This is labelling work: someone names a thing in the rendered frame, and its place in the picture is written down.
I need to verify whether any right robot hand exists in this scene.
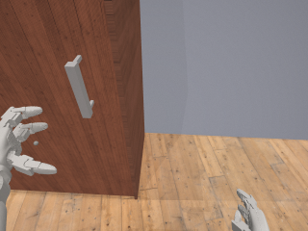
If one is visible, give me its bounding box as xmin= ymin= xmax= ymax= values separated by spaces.
xmin=231 ymin=189 xmax=270 ymax=231

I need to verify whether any left robot hand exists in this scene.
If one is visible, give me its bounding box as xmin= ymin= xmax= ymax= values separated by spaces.
xmin=0 ymin=106 xmax=57 ymax=176

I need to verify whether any handle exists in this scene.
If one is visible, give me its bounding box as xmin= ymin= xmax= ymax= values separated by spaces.
xmin=64 ymin=55 xmax=94 ymax=118

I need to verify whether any wardrobe door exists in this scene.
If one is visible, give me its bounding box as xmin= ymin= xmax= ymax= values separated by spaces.
xmin=0 ymin=0 xmax=134 ymax=196

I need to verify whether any robot left forearm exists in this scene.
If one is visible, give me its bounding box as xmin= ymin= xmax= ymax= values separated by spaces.
xmin=0 ymin=165 xmax=13 ymax=231

